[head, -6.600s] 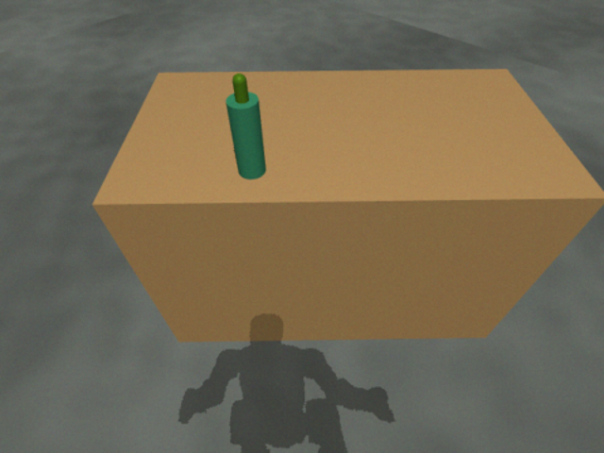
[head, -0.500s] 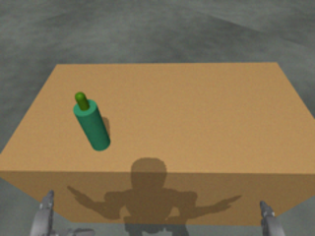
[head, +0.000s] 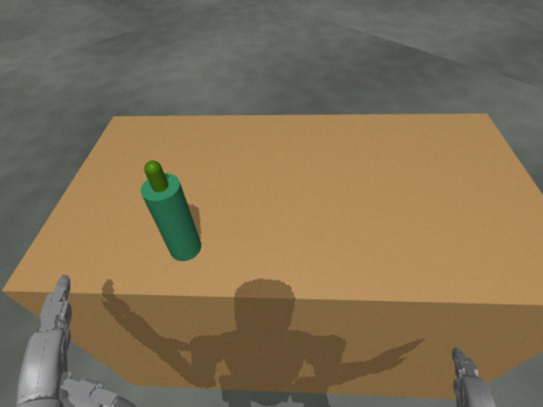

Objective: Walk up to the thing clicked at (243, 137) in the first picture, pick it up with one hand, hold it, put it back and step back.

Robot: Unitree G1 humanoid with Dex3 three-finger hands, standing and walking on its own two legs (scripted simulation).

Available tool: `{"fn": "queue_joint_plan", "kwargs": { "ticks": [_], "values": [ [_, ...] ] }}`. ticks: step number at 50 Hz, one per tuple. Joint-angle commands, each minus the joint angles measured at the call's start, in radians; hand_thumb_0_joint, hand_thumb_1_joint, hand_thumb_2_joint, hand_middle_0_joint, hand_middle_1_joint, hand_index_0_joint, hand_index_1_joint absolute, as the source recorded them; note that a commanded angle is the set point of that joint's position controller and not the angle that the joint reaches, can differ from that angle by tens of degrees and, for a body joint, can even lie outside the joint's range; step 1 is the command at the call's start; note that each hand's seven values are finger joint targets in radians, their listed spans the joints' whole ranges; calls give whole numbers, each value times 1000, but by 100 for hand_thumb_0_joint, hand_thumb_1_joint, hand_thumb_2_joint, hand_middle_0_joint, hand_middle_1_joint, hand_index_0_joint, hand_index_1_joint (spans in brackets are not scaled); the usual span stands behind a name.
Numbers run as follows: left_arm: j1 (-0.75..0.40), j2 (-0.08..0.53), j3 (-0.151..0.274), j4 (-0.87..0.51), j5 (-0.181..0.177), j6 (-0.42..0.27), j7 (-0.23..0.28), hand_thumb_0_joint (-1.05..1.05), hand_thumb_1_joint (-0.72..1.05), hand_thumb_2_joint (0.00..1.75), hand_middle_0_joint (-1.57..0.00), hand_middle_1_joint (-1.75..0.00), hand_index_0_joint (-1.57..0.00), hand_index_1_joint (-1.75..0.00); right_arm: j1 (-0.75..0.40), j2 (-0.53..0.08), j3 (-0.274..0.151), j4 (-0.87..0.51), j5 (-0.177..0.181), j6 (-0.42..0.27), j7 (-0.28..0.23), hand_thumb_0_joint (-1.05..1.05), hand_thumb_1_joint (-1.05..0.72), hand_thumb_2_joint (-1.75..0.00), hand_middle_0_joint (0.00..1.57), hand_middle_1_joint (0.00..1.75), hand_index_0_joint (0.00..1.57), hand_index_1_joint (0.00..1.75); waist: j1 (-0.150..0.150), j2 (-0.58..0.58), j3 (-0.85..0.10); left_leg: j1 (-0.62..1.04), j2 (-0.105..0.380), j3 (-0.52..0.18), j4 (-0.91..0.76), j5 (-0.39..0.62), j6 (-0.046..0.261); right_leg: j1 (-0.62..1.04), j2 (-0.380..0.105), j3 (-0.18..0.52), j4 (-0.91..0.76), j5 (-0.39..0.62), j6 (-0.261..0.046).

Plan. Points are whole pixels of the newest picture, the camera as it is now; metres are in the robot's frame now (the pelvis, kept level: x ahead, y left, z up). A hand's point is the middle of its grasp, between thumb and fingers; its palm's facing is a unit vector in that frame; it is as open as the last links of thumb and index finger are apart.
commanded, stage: rise first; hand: left
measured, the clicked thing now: (170, 211) +0.42 +0.21 +0.04
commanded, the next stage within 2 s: go down in 0.60 s
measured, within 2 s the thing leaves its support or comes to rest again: neither
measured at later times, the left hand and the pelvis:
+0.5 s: hand (78, 349) +0.17 +0.25 +0.08, palm faces +0.32 -0.85 -0.42, open 17.6 cm; pelvis -0.01 -0.01 +0.00, yaw +1 degrees
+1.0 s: hand (63, 329) +0.19 +0.27 +0.09, palm faces +0.35 -0.87 -0.35, open 17.6 cm; pelvis -0.01 -0.01 -0.01, yaw +1 degrees
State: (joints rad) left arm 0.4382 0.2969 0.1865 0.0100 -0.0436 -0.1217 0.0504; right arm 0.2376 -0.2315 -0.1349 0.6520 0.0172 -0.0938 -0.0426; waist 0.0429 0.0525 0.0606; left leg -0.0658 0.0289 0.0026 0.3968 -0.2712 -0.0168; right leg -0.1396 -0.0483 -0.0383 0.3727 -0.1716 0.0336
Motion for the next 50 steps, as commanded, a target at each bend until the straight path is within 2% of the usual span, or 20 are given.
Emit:
{"fn": "queue_joint_plan", "kwargs": {
  "ticks": [1, 3, 5, 7, 9, 13, 16, 23, 26, 31, 34, 35, 36, 37, 39, 40, 42, 43, 44, 50],
  "values": [
    [-44, 164, 110, -234, 1, -92, 4, 0, -56, 3, -4, -4, -3, -5, -98, -97, -14, -136, 0, -58, -5, 0, 54, -3, 5, 5, 5, 5, 12, -21, -90, -72, -23, 35, -74, 226, 13, 88, 42, -48, -31, 114, -43],
    [-46, 197, 147, -234, -2, -101, 8, 0, -57, 4, -4, -5, -3, -5, -95, -170, -72, -156, -4, -62, -15, 0, 53, -3, 5, 5, 5, 5, -6, -39, -97, -65, -23, 32, -76, 227, 14, 84, 43, -51, -32, 118, -40],
    [-51, 183, 136, -263, 0, -108, 1, 0, -57, 3, -4, -4, -3, -5, -97, -110, -24, -149, -2, -62, -9, 0, 53, -3, 5, 5, 5, 5, 6, -17, -91, -67, -28, 37, -77, 210, 15, 83, 38, -47, -36, 105, -41],
    [-38, 198, 156, -244, -2, -111, 2, 0, -57, 4, -4, -5, -3, -5, -76, -154, -67, -134, -5, -62, -16, 0, 53, -3, 5, 5, 5, 5, -8, -48, -95, -60, -29, 35, -77, 218, 19, 80, 37, -50, -39, 118, -37],
    [-37, 183, 144, -276, -2, -118, -2, 0, -56, 4, -4, -4, -3, -5, -91, -122, -49, -125, -3, -65, -13, 0, 54, -3, 5, 5, 5, 5, 5, -17, -83, -61, -36, 39, -79, 203, 21, 75, 31, -47, -40, 108, -38],
    [-37, 200, 172, -283, -2, -132, -4, 0, -56, 4, -4, -4, -3, -5, -80, -110, -44, -105, -1, -69, -9, 0, 55, -3, 5, 5, 5, 5, 11, -20, -74, -70, -34, 35, -86, 188, 21, 76, 32, -50, -42, 91, -38],
    [-48, 208, 181, -294, -4, -145, -4, 0, -56, 5, -3, -5, -3, -5, -86, -135, -63, -108, -1, -74, -10, 0, 55, -4, 5, 5, 5, 5, 0, -19, -56, -74, -37, 35, -89, 165, 22, 61, 34, -52, -47, 71, -37],
    [-59, 214, 189, -322, -1, -168, -4, 0, -57, 6, -4, -5, -3, -6, -123, -115, -43, -132, 0, -83, -9, 0, 54, -4, 5, 5, 5, 5, 12, -30, -87, -66, -41, 31, -88, 163, 25, 77, 27, -51, -49, 70, -35],
    [-62, 219, 198, -313, -3, -174, -5, 0, -57, 6, -4, -5, -3, -6, -100, -139, -65, -99, -3, -85, -13, 0, 54, -5, 5, 5, 5, 5, 1, -42, -77, -64, -40, 31, -90, 149, 27, 70, 30, -51, -50, 61, -32],
    [-27, 221, 205, -342, -3, -188, -6, 0, -57, 8, -4, -5, -3, -6, -107, -127, -58, -106, 1, -90, -8, 0, 55, -5, 5, 5, 5, 5, 15, -23, -83, -72, -40, 30, -86, 165, 25, 79, 32, -55, -43, 70, -35],
    [-5, 182, 164, -333, -3, -188, -13, 0, -58, 8, -4, -5, -2, -6, -116, -125, -60, -115, 2, -91, -6, 0, 55, -5, 5, 5, 5, 5, 5, -20, -93, -62, -37, 29, -84, 199, 22, 77, 33, -55, -34, 105, -35],
    [3, 193, 181, -319, -3, -186, -11, 0, -57, 8, -3, -4, -2, -6, -122, -139, -68, -120, 1, -90, -8, 0, 55, -5, 5, 5, 5, 5, 10, -45, -92, -62, -37, 28, -79, 208, 24, 78, 32, -56, -34, 113, -33],
    [-16, 198, 183, -335, -2, -190, -11, 0, -61, 0, -7, -6, -8, -5, -100, -106, -46, -102, 2, -87, -6, 0, 52, -4, 5, 5, 5, 5, 11, -44, -99, -56, -40, 31, -80, 209, 25, 82, 28, -54, -36, 117, -32],
    [-40, 117, 163, -356, -15, -220, -36, 0, -61, 3, -7, -7, -8, -7, -118, -70, -13, -84, -8, -79, 10, 0, 51, -5, 5, 5, 5, 5, 2, -57, -122, -89, -44, 29, -26, 204, 23, 50, 28, -42, -4, 111, -25],
    [-49, 201, 236, -314, -15, -228, -44, 0, -61, 1, -9, -8, -9, -8, -121, -183, -97, -112, -16, -78, 3, 0, 51, -5, 5, 5, 5, 5, -4, -74, -126, -93, -44, 26, -21, 175, 22, 43, 26, -41, -1, 78, -24],
    [-71, 210, 238, -316, -8, -232, -45, 0, -61, 2, -8, -8, -9, -8, -126, -150, -68, -132, -15, -74, 5, 0, 52, -5, 5, 5, 5, 5, 4, -74, -132, -100, -46, 24, -18, 168, 22, 40, 26, -42, -3, 69, -24],
    [-111, 203, 240, -308, -9, -236, -52, 0, -61, 2, -8, -6, -8, -6, -108, -130, -61, -119, -13, -63, 9, 0, 52, -5, 5, 5, 5, 5, 1, -44, -98, -124, -47, 27, -22, 135, 18, 13, 27, -39, 3, 40, -26],
    [-139, 206, 237, -291, -19, -241, -58, 0, -61, 2, -8, -7, -8, -7, -108, -146, -77, -120, -10, -60, 8, 0, 53, -4, 5, 5, 5, 5, -12, -18, -97, -125, -46, 26, -24, 121, 14, 7, 28, -39, 7, 31, -26],
    [-170, 232, 272, -280, -31, -240, -61, 0, -61, 1, -8, -6, -9, -6, -114, -168, -91, -113, -11, -60, 4, 0, 52, -4, 5, 5, 5, 5, -9, -27, -89, -138, -44, 20, -25, 108, 13, -3, 31, -43, 11, 17, -25],
    [-373, 274, 303, -155, -105, -221, -139, 0, -61, 3, -6, -5, -7, -5, -141, -117, -41, -83, 6, -63, -6, 0, 53, -4, 5, 5, 5, 5, -26, -16, -114, -162, -45, 14, -7, 99, 18, -11, 23, -38, 24, 27, -24]
  ]
}}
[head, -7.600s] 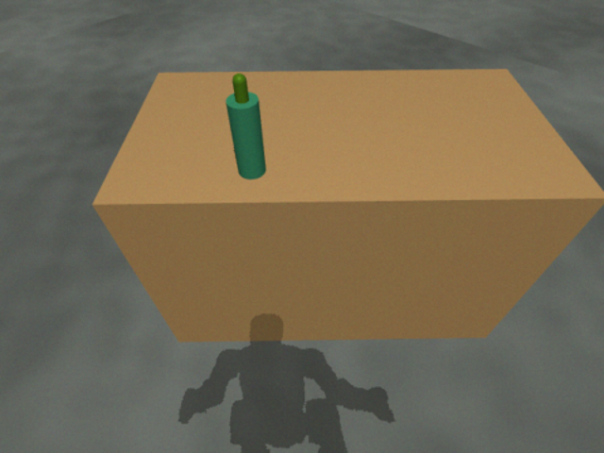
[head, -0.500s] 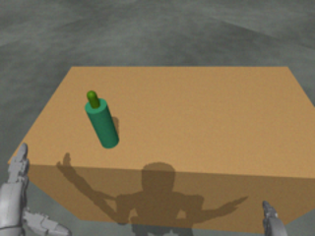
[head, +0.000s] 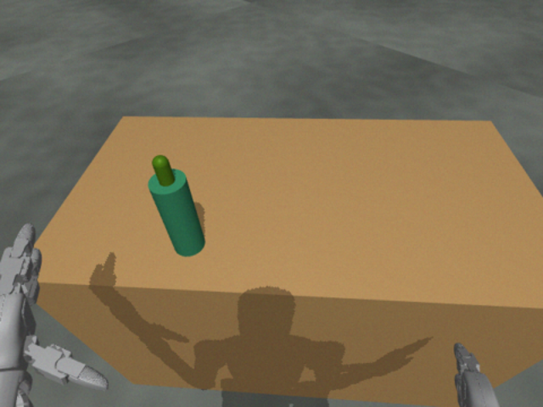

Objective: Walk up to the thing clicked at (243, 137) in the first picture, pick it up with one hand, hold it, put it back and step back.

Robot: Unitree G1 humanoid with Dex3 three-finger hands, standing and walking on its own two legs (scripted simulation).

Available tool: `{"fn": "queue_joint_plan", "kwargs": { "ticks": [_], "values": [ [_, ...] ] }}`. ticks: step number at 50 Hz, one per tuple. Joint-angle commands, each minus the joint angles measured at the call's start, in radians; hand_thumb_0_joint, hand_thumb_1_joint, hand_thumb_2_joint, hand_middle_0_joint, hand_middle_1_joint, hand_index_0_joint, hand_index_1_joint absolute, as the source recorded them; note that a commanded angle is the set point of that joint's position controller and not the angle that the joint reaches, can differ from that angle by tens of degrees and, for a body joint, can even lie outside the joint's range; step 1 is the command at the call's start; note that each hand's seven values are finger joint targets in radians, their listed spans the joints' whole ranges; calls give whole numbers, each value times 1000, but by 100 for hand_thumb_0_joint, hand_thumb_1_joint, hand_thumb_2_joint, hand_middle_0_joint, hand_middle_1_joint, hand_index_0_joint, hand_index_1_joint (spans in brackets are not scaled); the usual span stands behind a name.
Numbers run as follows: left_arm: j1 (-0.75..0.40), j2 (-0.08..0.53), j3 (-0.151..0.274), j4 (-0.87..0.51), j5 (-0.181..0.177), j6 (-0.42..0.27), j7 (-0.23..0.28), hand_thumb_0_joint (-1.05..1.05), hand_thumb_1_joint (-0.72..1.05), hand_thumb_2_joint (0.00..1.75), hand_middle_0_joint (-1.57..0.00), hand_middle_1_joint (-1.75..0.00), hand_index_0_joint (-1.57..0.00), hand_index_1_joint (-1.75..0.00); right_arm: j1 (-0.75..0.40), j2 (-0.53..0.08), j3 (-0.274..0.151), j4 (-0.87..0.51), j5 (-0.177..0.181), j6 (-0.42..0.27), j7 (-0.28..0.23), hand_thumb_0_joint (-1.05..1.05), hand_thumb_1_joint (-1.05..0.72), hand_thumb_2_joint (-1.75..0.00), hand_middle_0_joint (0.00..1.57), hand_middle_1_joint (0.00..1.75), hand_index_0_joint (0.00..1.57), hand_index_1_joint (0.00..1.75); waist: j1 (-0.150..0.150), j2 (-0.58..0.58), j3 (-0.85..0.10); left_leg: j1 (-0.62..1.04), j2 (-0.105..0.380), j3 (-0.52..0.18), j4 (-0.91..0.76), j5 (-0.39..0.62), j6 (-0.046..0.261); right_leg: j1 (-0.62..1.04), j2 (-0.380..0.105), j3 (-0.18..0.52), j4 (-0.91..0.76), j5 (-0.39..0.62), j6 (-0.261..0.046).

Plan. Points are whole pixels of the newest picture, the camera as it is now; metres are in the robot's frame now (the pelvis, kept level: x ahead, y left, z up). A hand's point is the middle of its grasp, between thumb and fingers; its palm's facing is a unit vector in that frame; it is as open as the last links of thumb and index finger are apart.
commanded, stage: go down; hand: left
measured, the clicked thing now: (176, 206) +0.44 +0.21 +0.04
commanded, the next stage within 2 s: none
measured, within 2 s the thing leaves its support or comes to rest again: neither
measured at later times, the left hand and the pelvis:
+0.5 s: hand (44, 246) +0.29 +0.34 +0.11, palm faces +0.19 -0.98 -0.03, open 17.5 cm; pelvis -0.01 +0.01 +0.00, yaw -1 degrees
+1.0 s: hand (35, 218) +0.34 +0.37 +0.12, palm faces +0.18 -0.98 +0.00, open 17.5 cm; pelvis +0.00 +0.01 +0.00, yaw -1 degrees
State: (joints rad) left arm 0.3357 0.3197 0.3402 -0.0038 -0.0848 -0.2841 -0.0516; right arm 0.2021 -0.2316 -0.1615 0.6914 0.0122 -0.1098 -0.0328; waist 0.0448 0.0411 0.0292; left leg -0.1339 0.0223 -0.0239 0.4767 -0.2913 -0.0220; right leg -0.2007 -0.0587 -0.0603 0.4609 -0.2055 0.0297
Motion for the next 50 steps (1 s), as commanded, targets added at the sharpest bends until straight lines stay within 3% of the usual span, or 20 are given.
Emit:
{"fn": "queue_joint_plan", "kwargs": {
  "ticks": [1, 2, 3, 6, 7, 12, 14, 16, 19, 21, 23, 26, 28, 31, 36, 37, 43, 47, 49, 50],
  "values": [
    [-300, 257, 151, -92, -77, -54, -62, 0, -61, 3, -6, -5, -7, -4, -117, -118, -10, -137, 13, -50, -22, 0, 53, -5, 5, 5, 5, 5, -39, -19, -119, -81, -38, 37, -80, 136, 26, 56, 32, -13, -61, 82, -18],
    [-321, 278, 161, -55, -88, -46, -83, 0, -61, 3, -6, -5, -7, -5, -117, -140, -23, -134, 15, -53, -30, 0, 53, -5, 5, 5, 5, 5, -42, -33, -113, -83, -36, 34, -82, 136, 27, 55, 33, -15, -60, 81, -20],
    [-381, 304, 164, -49, -100, -48, -111, 0, -61, 4, -6, -5, -7, -4, -121, -112, 13, -142, 18, -52, -34, 0, 53, -5, 5, 5, 5, 5, -41, -8, -132, -79, -41, 37, -78, 141, 29, 58, 28, -9, -65, 90, -19],
    [-458, 376, 211, 43, -133, -31, -183, 0, -58, 4, -5, -4, -6, -4, -120, -138, 2, -119, 21, -55, -54, 0, 53, -5, 5, 5, 5, 5, -40, 18, -169, -71, -43, 35, -77, 167, 29, 70, 26, -6, -62, 116, -24],
    [-494, 401, 228, 48, -148, -24, -204, 0, -56, 5, -5, -4, -6, -4, -135, -108, 41, -138, 25, -59, -52, 0, 54, -5, 5, 5, 5, 5, -25, 40, -158, -89, -43, 33, -85, 163, 26, 77, 28, -10, -63, 109, -27],
    [-539, 409, 237, 256, -207, 28, -309, 0, -55, 5, -5, -3, -5, -3, -113, -136, 44, -137, 33, -61, -60, 0, 53, -5, 5, 5, 5, 5, -40, 47, -165, -97, -24, 23, -95, 222, 13, 69, 40, -17, -53, 145, -39],
    [-625, 435, 245, 276, -222, 40, -345, 0, -58, 5, -5, -4, -6, -4, -98, -120, 69, -92, 30, -65, -61, 0, 53, -5, 5, 5, 5, 5, -37, 68, -198, -93, -19, 17, -90, 254, 11, 70, 40, -16, -44, 167, -43],
    [-679, 505, 288, 323, -228, 49, -367, 0, -57, 5, -5, -4, -6, -4, -122, -172, 37, -127, 25, -75, -70, 0, 53, -5, 5, 5, 5, 5, -38, 35, -237, -81, -25, 19, -80, 261, 17, 82, 37, -11, -51, 178, -41],
    [-759, 520, 285, 390, -235, 52, -407, 0, -54, 6, -5, -3, -5, -3, -113, -142, 75, -119, 24, -88, -74, 0, 54, -5, 5, 5, 5, 5, -41, 44, -227, -87, -21, 15, -83, 251, 16, 61, 40, -10, -52, 162, -41],
    [-817, 526, 278, 438, -243, 56, -432, 0, -56, 6, -5, -3, -5, -4, -115, -167, 65, -113, 21, -99, -82, 0, 54, -5, 5, 5, 5, 5, -52, 39, -229, -87, -16, 9, -88, 233, 14, 35, 45, -10, -48, 146, -41],
    [-844, 583, 308, 481, -236, 59, -445, 0, -57, 5, -6, -3, -6, -3, -99, -152, 83, -100, 17, -102, -87, 0, 54, -5, 5, 5, 5, 5, -47, 55, -252, -91, -27, 15, -79, 223, 20, 44, 39, -4, -58, 143, -40],
    [-913, 588, 294, 532, -245, 63, -476, 0, -55, 6, -5, -3, -6, -3, -122, -145, 104, -97, 14, -120, -92, 0, 55, -5, 5, 5, 5, 5, -50, 59, -247, -105, -26, 12, -84, 189, 20, 21, 43, -5, -60, 114, -40],
    [-949, 652, 323, 541, -239, 60, -484, 0, -56, 6, -5, -3, -6, -3, -127, -178, 88, -116, 10, -128, -103, 0, 55, -5, 5, 5, 5, 5, -53, 72, -261, -109, -25, 10, -88, 165, 21, 12, 45, -7, -58, 100, -39],
    [-950, 636, 300, 628, -232, 71, -504, 0, -53, 6, -5, -2, -5, -2, -83, -133, 125, -62, 7, -134, -108, 0, 55, -5, 5, 5, 5, 5, -59, 58, -237, -128, -35, 17, -79, 136, 30, 2, 42, -3, -70, 81, -35],
    [-1016, 727, 338, 644, -221, 61, -510, 0, -55, 5, -5, -3, -6, -3, -126, -181, 114, -161, 0, -160, -122, 0, 55, -5, 5, 5, 5, 5, -63, 67, -316, -112, -31, 13, -57, 193, 23, -3, 46, -4, -54, 126, -38],
    [-1016, 694, 315, 686, -218, 65, -512, 0, -57, 5, -5, -3, -6, -3, -75, -151, 130, -100, -1, -155, -121, 0, 55, -5, 5, 5, 5, 5, -73, 63, -305, -116, -32, 14, -50, 200, 23, -15, 45, -2, -50, 132, -38],
    [-1049, 741, 320, 726, -205, 60, -523, 0, -55, 6, -5, -3, -6, -3, -86, -150, 135, -91, -5, -162, -126, 0, 55, -5, 5, 5, 5, 5, -71, 89, -328, -123, -34, 14, -25, 234, 20, -34, 44, 0, -34, 158, -40],
    [-1073, 789, 359, 715, -206, 48, -525, 0, -58, 6, -5, -4, -6, -4, -99, -148, 144, -142, -6, -171, -130, 0, 55, -5, 5, 5, 5, 5, -65, 69, -350, -144, -35, 12, -15, 219, 26, -20, 44, -1, -26, 152, -36],
    [-1061, 750, 331, 745, -211, 53, -538, 0, -57, 6, -5, -4, -5, -4, -59, -127, 156, -100, -2, -166, -130, 0, 55, -5, 5, 5, 5, 5, -79, 98, -343, -132, -30, 9, -11, 241, 18, -61, 49, -2, -15, 160, -43],
    [-1057, 751, 327, 746, -211, 56, -540, 0, -59, 6, -5, -4, -6, -4, -61, -158, 133, -114, -4, -167, -133, 0, 55, -5, 5, 5, 5, 5, -85, 98, -348, -122, -26, 8, -7, 262, 15, -75, 51, -5, -10, 171, -43]
  ]
}}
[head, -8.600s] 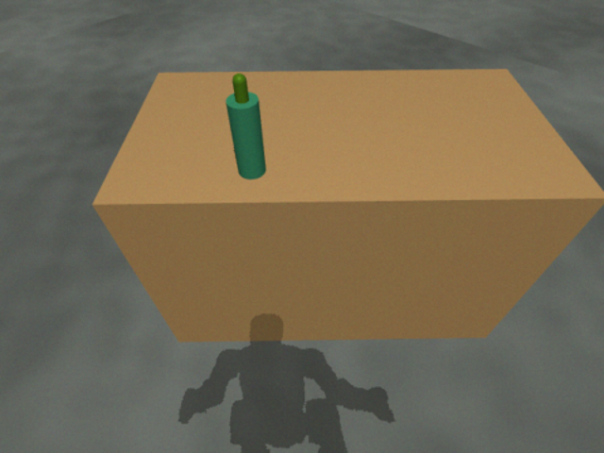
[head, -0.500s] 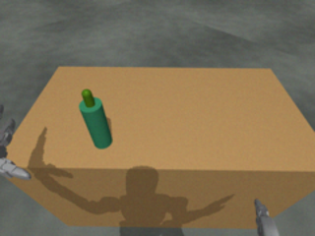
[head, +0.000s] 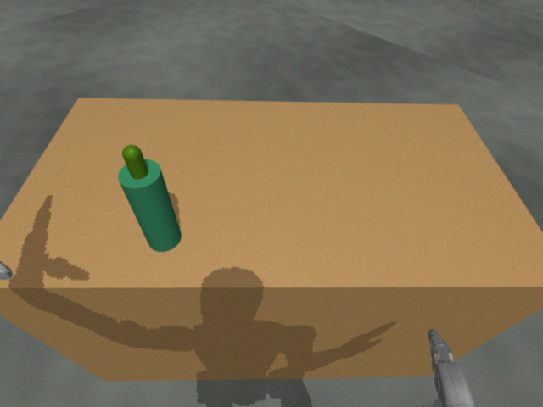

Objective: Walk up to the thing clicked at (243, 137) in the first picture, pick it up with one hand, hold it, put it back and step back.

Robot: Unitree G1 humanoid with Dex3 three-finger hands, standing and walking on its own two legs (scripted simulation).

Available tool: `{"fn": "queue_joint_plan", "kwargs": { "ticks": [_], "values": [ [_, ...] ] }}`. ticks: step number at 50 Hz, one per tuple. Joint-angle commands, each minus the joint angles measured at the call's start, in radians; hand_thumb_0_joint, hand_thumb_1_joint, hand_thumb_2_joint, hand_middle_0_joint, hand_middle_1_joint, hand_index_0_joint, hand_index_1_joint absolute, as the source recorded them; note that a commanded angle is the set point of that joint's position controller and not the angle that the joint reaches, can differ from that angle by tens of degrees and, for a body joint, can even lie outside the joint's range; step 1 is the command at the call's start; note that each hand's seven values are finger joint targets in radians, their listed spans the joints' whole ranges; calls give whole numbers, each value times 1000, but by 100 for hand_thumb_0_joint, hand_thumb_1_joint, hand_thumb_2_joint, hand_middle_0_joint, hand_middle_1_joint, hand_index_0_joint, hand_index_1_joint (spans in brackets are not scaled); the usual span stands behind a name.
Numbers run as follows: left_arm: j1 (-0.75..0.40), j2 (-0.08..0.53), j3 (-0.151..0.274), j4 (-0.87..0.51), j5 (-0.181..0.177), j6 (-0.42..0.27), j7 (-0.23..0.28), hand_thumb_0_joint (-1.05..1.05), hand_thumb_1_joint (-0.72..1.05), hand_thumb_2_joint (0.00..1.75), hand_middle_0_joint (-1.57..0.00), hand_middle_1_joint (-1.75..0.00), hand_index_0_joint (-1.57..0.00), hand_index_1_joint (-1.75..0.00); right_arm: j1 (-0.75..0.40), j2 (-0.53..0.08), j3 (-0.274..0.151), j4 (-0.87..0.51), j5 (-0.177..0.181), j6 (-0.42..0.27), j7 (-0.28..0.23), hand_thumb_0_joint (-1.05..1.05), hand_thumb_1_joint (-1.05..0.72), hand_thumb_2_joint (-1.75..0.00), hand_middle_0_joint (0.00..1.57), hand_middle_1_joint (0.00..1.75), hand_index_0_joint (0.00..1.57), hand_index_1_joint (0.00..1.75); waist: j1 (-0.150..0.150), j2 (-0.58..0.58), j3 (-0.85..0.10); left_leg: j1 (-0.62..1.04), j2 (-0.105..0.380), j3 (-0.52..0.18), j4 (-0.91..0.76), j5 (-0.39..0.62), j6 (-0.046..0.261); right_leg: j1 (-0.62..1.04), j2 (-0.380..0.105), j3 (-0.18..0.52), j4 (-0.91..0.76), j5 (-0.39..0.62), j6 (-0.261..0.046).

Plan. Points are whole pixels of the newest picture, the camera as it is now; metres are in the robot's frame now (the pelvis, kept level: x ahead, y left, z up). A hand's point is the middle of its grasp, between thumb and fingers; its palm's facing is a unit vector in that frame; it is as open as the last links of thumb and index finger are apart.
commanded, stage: go down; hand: left
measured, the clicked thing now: (149, 199) +0.44 +0.20 +0.04
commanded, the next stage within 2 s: approach in 1.70 s
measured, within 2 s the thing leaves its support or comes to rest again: neither
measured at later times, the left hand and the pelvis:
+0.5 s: hand out of the picture +0.36 +0.38 +0.13, palm faces +0.20 -0.98 +0.00, open 17.6 cm; pelvis +0.01 +0.00 -0.01, yaw +0 degrees
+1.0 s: hand out of the picture +0.36 +0.39 +0.12, palm faces +0.19 -0.98 +0.00, open 17.5 cm; pelvis +0.01 +0.01 -0.01, yaw +0 degrees
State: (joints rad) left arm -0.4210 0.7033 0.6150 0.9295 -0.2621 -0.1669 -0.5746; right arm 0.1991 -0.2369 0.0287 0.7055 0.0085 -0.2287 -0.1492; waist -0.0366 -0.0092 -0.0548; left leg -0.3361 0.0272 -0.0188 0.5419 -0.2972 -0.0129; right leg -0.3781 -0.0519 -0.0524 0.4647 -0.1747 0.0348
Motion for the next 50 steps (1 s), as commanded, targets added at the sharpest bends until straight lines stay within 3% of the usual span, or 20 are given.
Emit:
{"fn": "queue_joint_plan", "kwargs": {
  "ticks": [1, 3, 5, 8, 10, 11, 12, 13, 14, 17, 18, 20, 25, 28, 30, 32, 37, 39, 43, 50],
  "values": [
    [-292, 373, 55, -171, -34, -56, -16, 0, -58, 6, -5, -4, -6, -4, -49, -163, -63, -135, -1, -50, -17, 0, 55, -5, 5, 5, 5, 5, 1, 129, -277, 75, -31, 0, -67, 273, 6, 111, 44, -14, -13, 143, -48],
    [-308, 395, 65, -187, -34, -52, -14, 0, -59, 6, -5, -4, -6, -4, -44, -125, -25, -120, 2, -48, -12, 0, 55, -5, 5, 5, 5, 5, 13, 162, -284, 70, -33, 3, -57, 305, 3, 119, 43, -14, -5, 166, -51],
    [-325, 407, 69, -182, -28, -55, -14, 0, -59, 6, -5, -4, -6, -4, -66, -170, -67, -153, -1, -49, -17, 0, 55, -5, 5, 5, 5, 5, -3, 136, -307, 77, -30, -2, -51, 316, 4, 113, 43, -12, 0, 175, -50],
    [-343, 415, 69, -190, -22, -58, -14, 0, -59, 6, -6, -4, -6, -4, -61, -139, -46, -110, -1, -48, -16, 0, 54, -5, 5, 5, 5, 5, 9, 165, -296, 75, -29, -3, -37, 337, 1, 95, 44, -13, 10, 178, -53],
    [-368, 448, 92, -214, -23, -65, -12, 0, -61, 6, -6, -4, -6, -4, -87, -178, -73, -168, -1, -53, -19, 0, 54, -5, 5, 5, 5, 5, 2, 157, -339, 93, -28, -5, -27, 352, 1, 106, 43, -14, 15, 192, -52],
    [-357, 445, 89, -189, -21, -63, -13, 0, -59, 4, -6, -4, -7, -4, -68, -182, -77, -155, -1, -51, -19, 0, 54, -5, 5, 5, 5, 5, -8, 158, -324, 91, -24, -8, -27, 358, -1, 95, 44, -14, 20, 192, -54],
    [-329, 428, 80, -169, -21, -59, -20, 0, -59, 6, -6, -4, -6, -4, -49, -143, -49, -107, -1, -43, -14, 0, 54, -5, 5, 5, 5, 5, 8, 163, -301, 73, -24, -9, -28, 363, -2, 91, 45, -16, 21, 190, -55],
    [-348, 408, 60, -159, -23, -57, -30, 0, -58, 6, -6, -4, -6, -4, -46, -150, -56, -113, 1, -44, -13, 0, 54, -5, 5, 5, 5, 5, -10, 168, -301, 83, -21, -9, -24, 365, -3, 73, 46, -15, 22, 187, -56],
    [-336, 413, 68, -153, -23, -56, -30, 0, -59, 6, -6, -5, -6, -5, -71, -157, -60, -146, -1, -48, -15, 0, 54, -5, 5, 5, 5, 5, -4, 145, -309, 77, -23, -10, -19, 373, 0, 77, 45, -14, 25, 194, -54],
    [-358, 474, 101, -163, -20, -60, -34, 0, -60, 6, -6, -5, -6, -5, -54, -137, -42, -119, 0, -42, -14, 0, 54, -5, 5, 5, 5, 5, 6, 184, -312, 54, -29, -5, -15, 346, -1, 81, 43, -13, 31, 180, -55],
    [-345, 472, 100, -139, -20, -56, -38, 0, -60, 5, -6, -5, -7, -5, -52, -159, -63, -123, -4, -42, -14, 0, 54, -5, 5, 5, 5, 5, 0, 172, -320, 56, -26, -7, -11, 351, -1, 79, 44, -13, 33, 181, -55],
    [-368, 485, 106, -149, -18, -57, -39, 0, -60, 4, -6, -5, -7, -4, -80, -140, -39, -157, -3, -47, -15, 0, 54, -5, 5, 5, 5, 5, 5, 141, -332, 31, -33, -3, -2, 344, 7, 108, 39, -10, 38, 202, -49],
    [-372, 477, 82, -98, -17, -48, -60, 0, -60, 6, -6, -5, -6, -5, -48, -149, -50, -110, -2, -42, -22, 0, 54, -5, 5, 5, 5, 5, -13, 159, -311, 25, -34, -6, 7, 321, 9, 60, 40, -10, 46, 178, -51],
    [-401, 518, 93, -90, -5, -52, -59, 0, -61, 5, -6, -5, -7, -5, -64, -175, -65, -137, -5, -48, -27, 0, 54, -5, 5, 5, 5, 5, -20, 153, -327, 19, -31, -12, 13, 304, 7, 38, 41, -13, 56, 159, -52],
    [-414, 517, 101, -107, -11, -59, -63, 0, -61, 4, -6, -5, -7, -5, -79, -148, -38, -167, -5, -50, -23, 0, 54, -5, 5, 5, 5, 5, -8, 153, -332, 12, -31, -13, 19, 300, 7, 43, 41, -13, 62, 152, -53],
    [-417, 525, 97, -88, -11, -58, -67, 0, -61, 5, -6, -5, -6, -5, -52, -168, -60, -143, -6, -47, -27, 0, 54, -5, 5, 5, 5, 5, -19, 177, -335, 26, -30, -14, 28, 318, 4, 20, 41, -13, 65, 155, -54],
    [-437, 555, 112, -103, -1, -59, -66, 0, -59, 6, -6, -5, -6, -5, -63, -153, -42, -178, -6, -51, -29, 0, 54, -5, 5, 5, 5, 5, -7, 170, -375, -4, -39, -10, 47, 308, 10, 48, 35, -8, 81, 168, -49],
    [-407, 507, 83, -69, -1, -50, -68, 0, -60, 6, -6, -5, -6, -6, -28, -139, -40, -155, -7, -46, -26, 0, 54, -5, 5, 5, 5, 5, -18, 181, -343, -1, -34, -11, 50, 303, 8, 9, 38, -12, 86, 153, -51],
    [-408, 553, 116, -114, -7, -50, -64, 0, -57, 6, -6, -5, -6, -6, -37, -164, -45, -195, -5, -49, -26, 0, 54, -5, 5, 5, 5, 5, 2, 188, -373, 0, -33, -14, 58, 322, 3, 18, 39, -14, 94, 154, -55],
    [-370, 506, 99, -155, -10, -30, -58, 0, -55, 6, -6, -5, -6, -5, -32, -178, -64, -216, 0, -51, -29, 0, 53, -5, 5, 5, 5, 5, 3, 190, -371, 25, -24, -21, 59, 359, -2, 1, 46, -22, 98, 155, -57]
  ]
}}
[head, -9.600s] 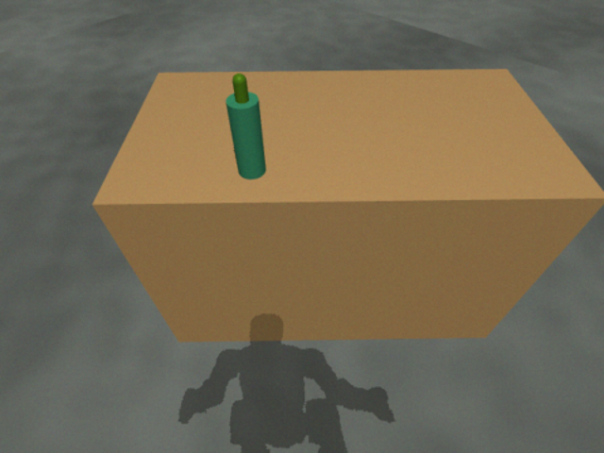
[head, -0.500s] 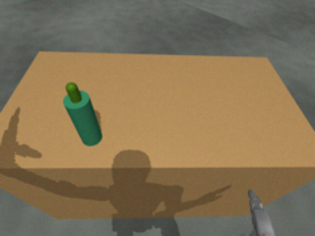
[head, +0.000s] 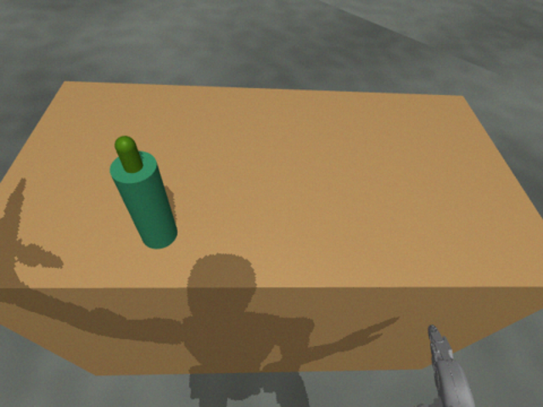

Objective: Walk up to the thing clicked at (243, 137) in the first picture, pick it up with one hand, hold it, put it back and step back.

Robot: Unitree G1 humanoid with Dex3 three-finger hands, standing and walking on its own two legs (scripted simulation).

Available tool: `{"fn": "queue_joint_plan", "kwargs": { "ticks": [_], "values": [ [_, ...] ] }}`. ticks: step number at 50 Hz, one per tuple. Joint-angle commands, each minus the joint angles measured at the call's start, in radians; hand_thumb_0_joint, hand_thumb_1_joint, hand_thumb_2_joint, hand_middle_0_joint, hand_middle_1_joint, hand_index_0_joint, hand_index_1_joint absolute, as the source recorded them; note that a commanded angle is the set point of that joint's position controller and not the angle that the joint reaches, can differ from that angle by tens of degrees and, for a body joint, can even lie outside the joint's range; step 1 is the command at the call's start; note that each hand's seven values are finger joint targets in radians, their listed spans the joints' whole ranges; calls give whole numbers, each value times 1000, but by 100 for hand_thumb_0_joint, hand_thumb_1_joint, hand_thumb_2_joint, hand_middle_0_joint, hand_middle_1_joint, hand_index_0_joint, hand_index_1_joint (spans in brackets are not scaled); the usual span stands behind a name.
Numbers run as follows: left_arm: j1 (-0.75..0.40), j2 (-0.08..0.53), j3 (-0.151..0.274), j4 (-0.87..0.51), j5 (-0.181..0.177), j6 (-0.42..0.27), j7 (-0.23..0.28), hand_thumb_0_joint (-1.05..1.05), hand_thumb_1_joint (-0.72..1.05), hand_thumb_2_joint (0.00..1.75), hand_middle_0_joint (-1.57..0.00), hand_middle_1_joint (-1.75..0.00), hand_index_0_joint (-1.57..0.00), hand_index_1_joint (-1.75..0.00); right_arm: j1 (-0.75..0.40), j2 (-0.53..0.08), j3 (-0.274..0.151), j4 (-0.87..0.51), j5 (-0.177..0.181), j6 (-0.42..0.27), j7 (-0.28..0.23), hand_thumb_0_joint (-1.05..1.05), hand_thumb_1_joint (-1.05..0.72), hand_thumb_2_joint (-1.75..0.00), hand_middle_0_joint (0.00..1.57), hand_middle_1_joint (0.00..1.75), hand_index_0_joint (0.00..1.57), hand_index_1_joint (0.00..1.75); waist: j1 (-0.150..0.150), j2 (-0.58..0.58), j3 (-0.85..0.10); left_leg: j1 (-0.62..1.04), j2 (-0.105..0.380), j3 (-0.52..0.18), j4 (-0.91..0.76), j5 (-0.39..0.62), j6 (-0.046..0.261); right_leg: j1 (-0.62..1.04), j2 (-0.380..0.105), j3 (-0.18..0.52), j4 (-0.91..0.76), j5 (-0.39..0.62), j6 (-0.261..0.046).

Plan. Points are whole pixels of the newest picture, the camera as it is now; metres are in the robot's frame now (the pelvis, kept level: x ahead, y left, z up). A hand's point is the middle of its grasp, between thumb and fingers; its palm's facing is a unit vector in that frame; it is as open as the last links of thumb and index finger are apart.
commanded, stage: go down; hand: left
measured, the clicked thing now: (144, 194) +0.43 +0.19 +0.06
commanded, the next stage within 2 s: approach in 0.70 s
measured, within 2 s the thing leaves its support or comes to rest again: neither
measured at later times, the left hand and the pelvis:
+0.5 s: hand out of the picture +0.34 +0.38 +0.14, palm faces +0.19 -0.98 +0.00, open 17.4 cm; pelvis +0.00 +0.00 +0.00, yaw +0 degrees
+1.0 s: hand out of the picture +0.34 +0.38 +0.12, palm faces +0.18 -0.98 +0.00, open 17.3 cm; pelvis -0.01 +0.00 +0.00, yaw +1 degrees
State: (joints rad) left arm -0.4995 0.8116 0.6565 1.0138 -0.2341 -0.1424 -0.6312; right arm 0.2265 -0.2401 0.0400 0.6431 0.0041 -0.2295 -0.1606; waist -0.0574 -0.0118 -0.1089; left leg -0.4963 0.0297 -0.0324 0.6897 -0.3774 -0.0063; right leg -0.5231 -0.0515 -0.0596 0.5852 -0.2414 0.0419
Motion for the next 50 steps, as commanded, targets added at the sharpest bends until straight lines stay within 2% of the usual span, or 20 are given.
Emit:
{"fn": "queue_joint_plan", "kwargs": {
  "ticks": [1, 2, 4, 6, 8, 10, 11, 15, 17, 19, 21, 29, 32, 35, 39, 42, 45, 46, 48, 50],
  "values": [
    [-294, 408, 72, -240, -42, -55, -1, 0, -55, 5, -6, -5, -6, -5, -41, -180, -80, -152, 3, -50, -18, 0, 54, -5, 5, 5, 5, 5, 20, 181, -305, 169, -30, -5, -84, 430, -7, 147, 44, -12, -23, 224, -62],
    [-274, 402, 69, -246, -41, -51, 0, 0, -53, 6, -5, -5, -5, -5, -41, -147, -48, -135, 5, -48, -14, 0, 54, -5, 5, 5, 5, 5, 35, 189, -298, 165, -30, -5, -90, 425, -7, 154, 45, -15, -20, 218, -64],
    [-297, 396, 60, -274, -39, -49, -4, 0, -52, 6, -5, -5, -6, -5, -23, -174, -82, -128, 3, -48, -16, 0, 54, -5, 5, 5, 5, 5, 22, 220, -309, 195, -22, -12, -91, 437, -14, 123, 48, -16, -20, 200, -66],
    [-237, 378, 65, -240, -42, -38, -2, 0, -52, 5, -5, -4, -6, -4, -19, -151, -57, -129, 7, -48, -13, 0, 54, -5, 5, 5, 5, 5, 31, 194, -289, 181, -21, -14, -95, 447, -12, 137, 48, -21, -19, 208, -67],
    [-257, 379, 69, -272, -52, -38, -6, 0, -53, 6, -5, -5, -6, -5, -27, -180, -86, -125, 8, -48, -18, 0, 54, -5, 5, 5, 5, 5, 25, 194, -297, 187, -23, -13, -91, 474, -12, 143, 46, -17, -17, 231, -66],
    [-288, 357, 41, -292, -46, -35, -7, 0, -52, 5, -5, -5, -6, -4, -44, -162, -71, -119, 5, -55, -16, 0, 54, -5, 5, 5, 5, 5, 26, 205, -279, 194, -19, -13, -93, 465, -12, 125, 48, -19, -19, 215, -65],
    [-274, 375, 61, -300, -42, -35, -2, 0, -51, 5, -5, -4, -6, -4, -68, -154, -59, -143, 5, -56, -14, 0, 54, -5, 5, 5, 5, 5, 42, 189, -285, 182, -20, -14, -97, 452, -11, 137, 48, -20, -20, 207, -66],
    [-287, 378, 66, -296, -48, -32, -3, 0, -51, 5, -5, -4, -6, -4, -55, -176, -81, -135, 4, -53, -19, 0, 54, -5, 5, 5, 5, 5, 23, 177, -297, 187, -26, -10, -96, 434, -8, 148, 45, -17, -21, 214, -63],
    [-279, 344, 38, -274, -46, -22, -8, 0, -54, 5, -5, -4, -6, -4, -14, -125, -45, -83, 7, -44, -17, 0, 54, -5, 5, 5, 5, 5, 22, 193, -272, 185, -33, -4, -96, 412, -3, 140, 40, -14, -27, 203, -62],
    [-255, 363, 56, -254, -48, -25, -7, 0, -53, 5, -5, -4, -6, -4, -40, -178, -83, -123, 3, -53, -18, 0, 54, -5, 5, 5, 5, 5, 22, 158, -250, 163, -27, -8, -103, 407, -8, 132, 47, -18, -21, 194, -63],
    [-288, 391, 77, -292, -56, -36, -10, 0, -54, 4, -5, -4, -6, -4, -41, -149, -53, -126, 4, -49, -18, 0, 54, -5, 5, 5, 5, 5, 31, 182, -272, 165, -35, -1, -94, 407, -3, 151, 41, -16, -24, 207, -60],
    [-278, 403, 83, -283, -47, -35, -14, 0, -54, 3, -5, -4, -6, -3, -74, -190, -86, -193, 4, -57, -27, 0, 54, -5, 5, 5, 5, 5, 21, 144, -294, 162, -42, 0, -97, 370, 2, 165, 37, -11, -23, 202, -57],
    [-262, 350, 53, -270, -53, -26, -21, 0, -53, 4, -5, -4, -6, -4, -45, -127, -37, -137, 4, -46, -23, 0, 53, -5, 5, 5, 5, 5, 31, 160, -272, 153, -45, 3, -95, 372, 6, 161, 35, -9, -25, 203, -57],
    [-279, 414, 82, -273, -43, -25, -13, 0, -53, 3, -6, -4, -6, -3, -65, -180, -74, -170, 2, -49, -31, 0, 53, -5, 5, 5, 5, 5, 23, 162, -298, 157, -46, 2, -90, 370, 4, 167, 32, -7, -25, 205, -55],
    [-268, 362, 52, -256, -43, -19, -11, 0, -52, 3, -5, -4, -6, -3, -34, -157, -64, -143, 3, -48, -31, 0, 53, -5, 5, 5, 5, 5, 15, 158, -263, 164, -42, 1, -102, 353, 3, 147, 38, -11, -30, 186, -57],
    [-244, 375, 66, -227, -46, -20, 0, 0, -45, 4, -5, -4, -4, -4, -33, -143, -47, -134, 5, -43, -29, 0, 56, -4, 5, 5, 5, 5, 33, 124, -238, 108, -48, 3, -99, 333, 9, 165, 34, -9, -30, 176, -56],
    [-274, 308, 0, -209, -38, -33, -2, 0, -48, 3, -5, -3, -5, -4, -32, -147, -55, -112, 0, -47, -26, 0, 56, -5, 5, 5, 5, 5, 3, 158, -223, 132, -37, 0, -96, 337, 3, 103, 40, -11, -15, 167, -60],
    [-294, 296, -8, -225, -40, -44, -1, 0, -49, 3, -5, -3, -4, -4, -67, -130, -39, -132, 1, -52, -22, 0, 56, -5, 5, 5, 5, 5, 9, 137, -219, 114, -40, 3, -90, 312, 7, 99, 38, -10, -15, 152, -57],
    [-300, 288, -5, -195, -46, -65, 5, 0, -53, 1, -6, -4, -5, -4, -88, -169, -71, -176, -2, -61, -27, 0, 56, -4, 5, 5, 5, 5, -14, 111, -251, 118, -40, 0, -78, 287, 10, 97, 35, -10, -4, 146, -53],
    [-331, 208, -58, -210, -52, -90, 2, 0, -54, 2, -5, -4, -5, -4, -66, -135, -41, -155, -4, -61, -12, 0, 57, -4, 5, 5, 5, 5, -23, 155, -228, 122, -30, -8, -71, 279, 0, 28, 40, -16, 16, 123, -56]
  ]
}}
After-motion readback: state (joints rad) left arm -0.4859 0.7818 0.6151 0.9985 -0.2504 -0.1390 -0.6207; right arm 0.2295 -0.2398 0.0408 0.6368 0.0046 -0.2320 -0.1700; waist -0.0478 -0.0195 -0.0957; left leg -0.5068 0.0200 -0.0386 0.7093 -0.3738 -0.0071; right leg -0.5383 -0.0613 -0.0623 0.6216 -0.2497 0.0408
